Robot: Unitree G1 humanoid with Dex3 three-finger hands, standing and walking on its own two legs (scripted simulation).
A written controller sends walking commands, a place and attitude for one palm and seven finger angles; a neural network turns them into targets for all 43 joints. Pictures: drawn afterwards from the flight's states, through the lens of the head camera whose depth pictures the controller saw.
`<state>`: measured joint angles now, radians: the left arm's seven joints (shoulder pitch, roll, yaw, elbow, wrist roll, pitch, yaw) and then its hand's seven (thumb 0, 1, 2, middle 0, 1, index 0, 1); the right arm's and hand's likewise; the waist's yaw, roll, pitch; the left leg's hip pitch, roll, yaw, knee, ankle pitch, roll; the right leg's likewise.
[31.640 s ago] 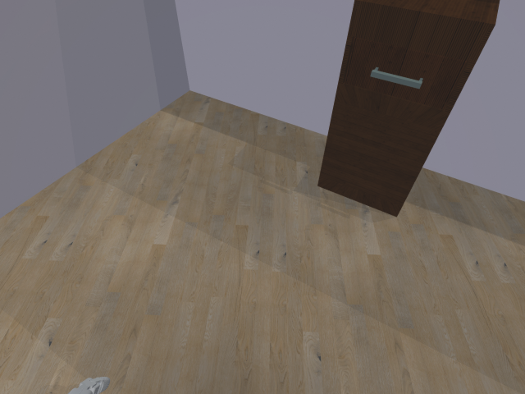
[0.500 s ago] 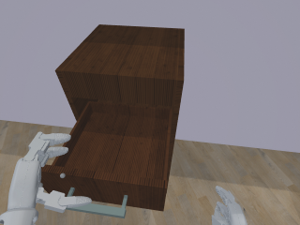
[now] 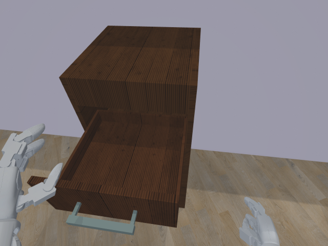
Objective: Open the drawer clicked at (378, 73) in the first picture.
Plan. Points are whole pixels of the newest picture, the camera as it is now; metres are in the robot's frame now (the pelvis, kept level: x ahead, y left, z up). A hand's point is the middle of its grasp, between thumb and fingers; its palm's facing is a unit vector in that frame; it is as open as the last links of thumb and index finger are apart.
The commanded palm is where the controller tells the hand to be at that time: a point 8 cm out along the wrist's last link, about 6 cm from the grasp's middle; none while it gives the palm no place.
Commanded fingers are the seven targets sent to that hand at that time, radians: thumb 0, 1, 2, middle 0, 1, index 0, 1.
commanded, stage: draw the hand back to the body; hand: left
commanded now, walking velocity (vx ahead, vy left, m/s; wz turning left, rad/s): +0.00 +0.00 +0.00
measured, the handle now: (103, 217) +0.20 +0.20 -0.07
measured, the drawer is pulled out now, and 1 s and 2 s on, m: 0.30 0.30 0.30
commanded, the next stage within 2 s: step back with the hand held close in 0.26 s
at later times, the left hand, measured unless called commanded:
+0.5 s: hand (45, 181) +0.18 +0.24 +0.16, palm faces +0.38 -0.80 -0.46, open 7.4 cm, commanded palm +0.11 +0.28 +0.17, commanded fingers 0.00 0.90 0.90 -0.20 -0.30 -0.20 -0.30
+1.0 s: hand (18, 218) +0.12 +0.25 +0.16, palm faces +0.36 -0.79 -0.49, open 7.4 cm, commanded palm +0.06 +0.29 +0.17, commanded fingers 0.00 0.90 0.90 -0.20 -0.30 -0.20 -0.30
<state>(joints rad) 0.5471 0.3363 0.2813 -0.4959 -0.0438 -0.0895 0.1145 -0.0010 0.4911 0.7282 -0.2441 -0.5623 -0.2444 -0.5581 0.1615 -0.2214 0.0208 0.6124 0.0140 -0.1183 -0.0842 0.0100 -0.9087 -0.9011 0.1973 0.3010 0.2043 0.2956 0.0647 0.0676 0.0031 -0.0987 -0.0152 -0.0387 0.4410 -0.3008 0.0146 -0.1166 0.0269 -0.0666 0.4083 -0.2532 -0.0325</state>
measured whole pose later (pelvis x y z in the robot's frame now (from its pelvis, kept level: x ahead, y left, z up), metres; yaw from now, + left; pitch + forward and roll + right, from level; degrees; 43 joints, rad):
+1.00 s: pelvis -0.07 +0.01 -0.01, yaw +1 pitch +1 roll +0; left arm 0.64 0.39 0.38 -0.63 -0.02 -0.19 0.14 0.01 0.89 0.90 -0.22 -0.30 -0.22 -0.30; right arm 0.16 -0.19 0.02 0.54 0.01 -0.06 -0.07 0.01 -0.91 -0.90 0.20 0.30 0.21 0.30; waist 0.02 -0.01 0.03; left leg -0.36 -0.05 -0.03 0.57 -0.24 0.03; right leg -0.38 -0.02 -0.07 0.56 -0.21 -0.02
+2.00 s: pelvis -0.26 -0.06 -0.01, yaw +2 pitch -1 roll +1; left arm 0.71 0.45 0.40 -0.74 -0.04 -0.17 0.16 0.01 0.89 0.90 -0.22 -0.30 -0.22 -0.30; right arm 0.16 -0.17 0.02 0.57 0.03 -0.09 -0.05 0.01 -0.91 -0.90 0.20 0.30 0.20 0.30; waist 0.00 -0.02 0.08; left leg -0.32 0.05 0.00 0.59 -0.30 -0.02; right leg -0.33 0.00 -0.14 0.56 -0.22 -0.06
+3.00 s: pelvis -0.32 -0.08 -0.01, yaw +7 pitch -2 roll +1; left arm 0.32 0.16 0.02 0.78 0.02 0.06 0.02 0.00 0.95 0.90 -0.21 -0.30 -0.21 -0.30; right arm 0.23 -0.16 0.03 0.87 -0.02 0.02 0.00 0.00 -0.91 -0.90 0.20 0.30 0.20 0.30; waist -0.01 -0.03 0.05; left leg -0.23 -0.01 0.03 0.54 -0.28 0.01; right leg -0.29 0.00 -0.09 0.55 -0.23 -0.06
